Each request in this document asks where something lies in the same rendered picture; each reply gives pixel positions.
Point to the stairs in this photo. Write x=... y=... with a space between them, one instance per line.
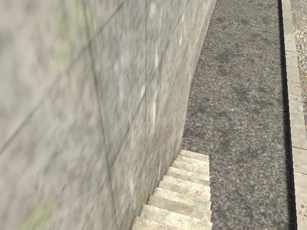
x=181 y=200

